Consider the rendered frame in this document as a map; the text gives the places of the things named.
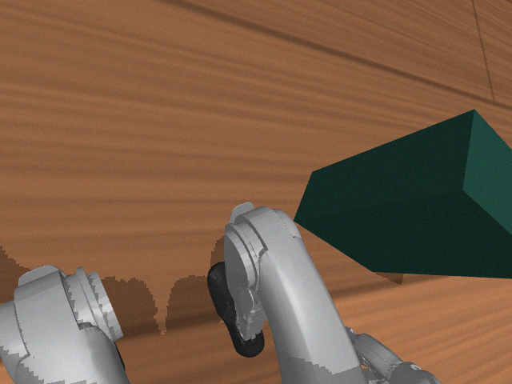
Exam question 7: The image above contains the right robot hand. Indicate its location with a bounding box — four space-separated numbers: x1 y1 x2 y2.
345 326 404 384

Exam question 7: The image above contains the right robot arm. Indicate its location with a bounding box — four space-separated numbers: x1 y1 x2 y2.
389 362 441 384

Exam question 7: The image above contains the right robot foot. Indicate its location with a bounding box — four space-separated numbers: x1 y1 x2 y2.
207 262 265 358

